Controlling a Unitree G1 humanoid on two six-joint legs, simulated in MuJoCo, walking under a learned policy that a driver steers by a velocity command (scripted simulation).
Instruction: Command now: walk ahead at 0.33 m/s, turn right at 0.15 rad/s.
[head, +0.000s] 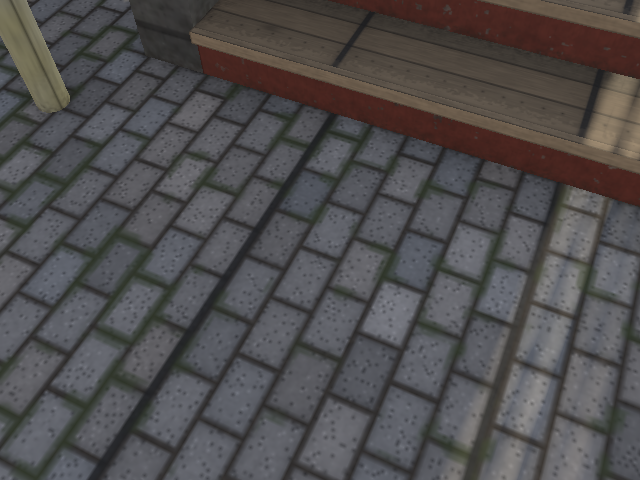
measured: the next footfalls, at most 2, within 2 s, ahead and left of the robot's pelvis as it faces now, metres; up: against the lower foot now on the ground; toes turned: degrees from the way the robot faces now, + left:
right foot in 0.36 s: +0.25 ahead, -0.15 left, +0.00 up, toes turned -15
left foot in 0.76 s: +0.69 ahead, -0.11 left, +0.00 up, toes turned -35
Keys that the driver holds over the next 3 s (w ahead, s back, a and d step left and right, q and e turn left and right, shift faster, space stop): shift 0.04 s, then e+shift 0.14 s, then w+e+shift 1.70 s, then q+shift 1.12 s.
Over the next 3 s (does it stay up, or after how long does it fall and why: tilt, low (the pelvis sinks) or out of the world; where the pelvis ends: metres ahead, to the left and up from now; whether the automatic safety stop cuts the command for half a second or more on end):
stays up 1.08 -1.45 0.31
